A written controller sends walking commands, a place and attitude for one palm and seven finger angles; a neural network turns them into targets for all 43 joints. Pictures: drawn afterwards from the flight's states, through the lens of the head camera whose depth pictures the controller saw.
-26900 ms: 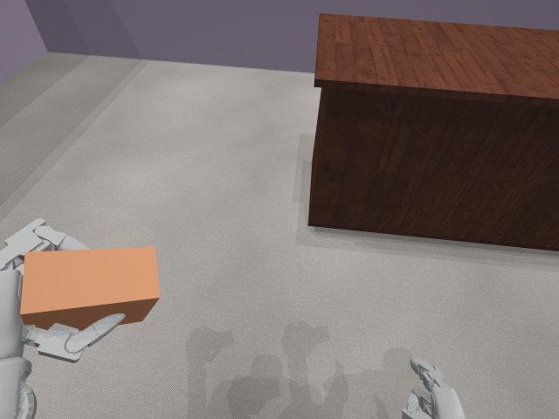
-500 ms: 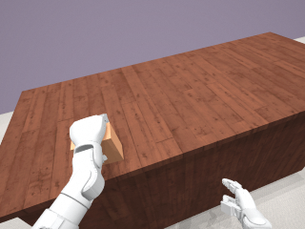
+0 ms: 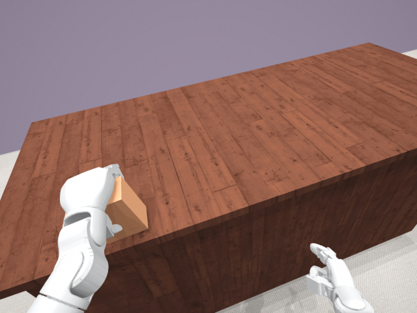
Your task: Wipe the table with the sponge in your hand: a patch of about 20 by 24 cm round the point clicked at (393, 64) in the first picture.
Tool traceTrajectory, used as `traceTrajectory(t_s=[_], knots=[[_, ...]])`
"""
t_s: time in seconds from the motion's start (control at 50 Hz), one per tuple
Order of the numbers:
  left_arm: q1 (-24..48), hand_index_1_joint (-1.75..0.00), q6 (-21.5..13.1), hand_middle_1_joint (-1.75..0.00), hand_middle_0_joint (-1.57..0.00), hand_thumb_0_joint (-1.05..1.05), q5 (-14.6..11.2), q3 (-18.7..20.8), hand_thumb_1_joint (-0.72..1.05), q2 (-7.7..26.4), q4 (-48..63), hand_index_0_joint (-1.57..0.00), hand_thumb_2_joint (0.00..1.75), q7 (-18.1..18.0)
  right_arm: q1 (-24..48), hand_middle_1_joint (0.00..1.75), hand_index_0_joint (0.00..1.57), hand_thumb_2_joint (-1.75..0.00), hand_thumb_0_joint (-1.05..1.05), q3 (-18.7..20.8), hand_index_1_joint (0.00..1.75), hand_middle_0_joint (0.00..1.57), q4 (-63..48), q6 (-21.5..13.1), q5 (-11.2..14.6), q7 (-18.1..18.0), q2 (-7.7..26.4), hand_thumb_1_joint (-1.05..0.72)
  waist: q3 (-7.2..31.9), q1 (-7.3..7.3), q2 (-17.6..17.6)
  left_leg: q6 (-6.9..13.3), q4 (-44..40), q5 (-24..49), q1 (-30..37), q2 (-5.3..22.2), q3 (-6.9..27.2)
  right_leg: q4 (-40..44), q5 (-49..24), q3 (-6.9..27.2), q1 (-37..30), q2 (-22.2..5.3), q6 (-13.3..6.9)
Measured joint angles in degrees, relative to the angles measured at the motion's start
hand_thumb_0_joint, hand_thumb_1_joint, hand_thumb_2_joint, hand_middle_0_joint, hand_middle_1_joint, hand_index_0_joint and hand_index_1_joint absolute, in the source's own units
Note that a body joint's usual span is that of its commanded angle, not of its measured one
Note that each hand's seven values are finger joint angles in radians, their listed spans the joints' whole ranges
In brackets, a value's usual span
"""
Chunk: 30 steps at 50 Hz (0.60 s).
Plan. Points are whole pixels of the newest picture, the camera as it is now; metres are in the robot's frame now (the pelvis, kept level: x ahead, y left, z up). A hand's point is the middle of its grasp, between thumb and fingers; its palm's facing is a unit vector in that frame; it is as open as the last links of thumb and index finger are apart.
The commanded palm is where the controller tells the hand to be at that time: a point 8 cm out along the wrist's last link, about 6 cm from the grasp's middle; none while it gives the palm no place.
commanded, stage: slide back across to the middle lane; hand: left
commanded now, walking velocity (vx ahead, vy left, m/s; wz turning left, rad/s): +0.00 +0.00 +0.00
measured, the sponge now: (114, 217) +0.27 +0.24 +0.07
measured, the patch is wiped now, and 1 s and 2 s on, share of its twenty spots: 1.00 1.00 1.00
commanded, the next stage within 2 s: wipe forward along the middle lane in 0.12 s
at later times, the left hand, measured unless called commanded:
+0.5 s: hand (91, 204) +0.27 +0.28 +0.11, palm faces +0.02 -0.06 -1.00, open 9.5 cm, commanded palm +0.25 +0.28 +0.15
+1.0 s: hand (90, 187) +0.31 +0.30 +0.10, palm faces -0.03 -0.03 -1.00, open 9.5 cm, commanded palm +0.30 +0.30 +0.13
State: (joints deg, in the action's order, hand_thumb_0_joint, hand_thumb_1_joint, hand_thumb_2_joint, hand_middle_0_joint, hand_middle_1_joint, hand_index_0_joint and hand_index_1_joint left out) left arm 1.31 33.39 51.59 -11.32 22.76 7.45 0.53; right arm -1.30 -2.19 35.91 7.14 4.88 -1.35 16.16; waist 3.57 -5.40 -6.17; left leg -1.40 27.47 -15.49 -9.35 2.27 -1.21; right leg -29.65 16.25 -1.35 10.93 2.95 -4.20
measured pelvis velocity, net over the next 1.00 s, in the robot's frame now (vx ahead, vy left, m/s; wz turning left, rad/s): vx -0.02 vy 0.00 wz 0.03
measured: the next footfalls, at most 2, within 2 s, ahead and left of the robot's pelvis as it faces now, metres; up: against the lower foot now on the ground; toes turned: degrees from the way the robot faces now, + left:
none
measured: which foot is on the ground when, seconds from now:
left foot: down 0.00-1.00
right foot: down 0.00-1.00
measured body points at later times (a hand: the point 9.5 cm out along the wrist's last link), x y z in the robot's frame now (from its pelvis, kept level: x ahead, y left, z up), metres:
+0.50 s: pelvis -0.01 +0.00 +0.00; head -0.04 -0.05 +0.45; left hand +0.27 +0.27 +0.16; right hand +0.23 -0.21 -0.09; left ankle -0.01 +0.15 -0.74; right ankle +0.00 -0.07 -0.74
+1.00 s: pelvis -0.02 +0.00 +0.00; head -0.03 -0.04 +0.45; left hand +0.31 +0.30 +0.16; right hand +0.18 -0.24 -0.11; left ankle -0.01 +0.15 -0.74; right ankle +0.00 -0.07 -0.74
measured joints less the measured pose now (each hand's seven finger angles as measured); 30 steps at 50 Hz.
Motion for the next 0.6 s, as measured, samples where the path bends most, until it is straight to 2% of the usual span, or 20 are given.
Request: traceTrajectory(t_s=[0.14,0.24,0.42,0.6], knots=[[2.4,-1.4,-1.4,-1.41,-0.76,-0.01,1.2,0.7,-0.46,1.7,-4.5,-0.77,1.08,1.2,0.3,0.3,0.2,-0.9,0.02,-0.4,0.3,0.2,1.1,-1.6,-0.1,-1.3,-0.2,-0.91,-0.7,-0.37,-0.2,0.1,-0.3,0.8,-0.3,-0.2,0.6,0.6,-0.7,-0.6,0.0,-0.2,0.0],[2.5,-1.4,-4.0,-1.41,-0.76,-0.01,1.0,2.0,-0.46,2.1,-6.1,-0.77,1.08,2.1,0.1,0.3,0.2,-0.9,0.02,-0.5,0.3,0.2,1.2,-2.7,-0.3,-1.5,-0.4,-0.91,-0.8,-0.17,-0.4,0.2,-0.7,1.2,-0.5,-0.3,0.8,0.9,-1.1,-0.7,0.1,-0.3,0.1],[5.3,-1.39,-7.3,-1.4,-0.77,-0.01,2.0,2.0,-0.46,1.9,-10.8,-0.78,1.08,1.1,-1.0,0.3,0.2,-0.9,0.02,-0.2,0.3,0.2,2.5,-3.9,-0.5,-2.2,-0.3,-0.91,-1.2,-0.49,-0.3,0.1,-1.2,1.8,-0.7,-0.4,1.3,1.7,-1.7,-1.1,0.0,-0.4,0.1],[10.5,-1.39,-8.8,-1.4,-0.77,-0.01,2.1,3.2,-0.47,2.7,-18.6,-0.79,1.08,1.1,-2.3,0.3,0.2,-0.9,0.02,0.2,0.3,0.2,3.1,-4.1,-0.2,-2.7,0.0,-0.91,-0.9,0.46,0.1,0.2,-1.4,2.2,-1.8,-0.5,1.7,2.3,-2.1,-1.5,0.8,-0.4,0.1]])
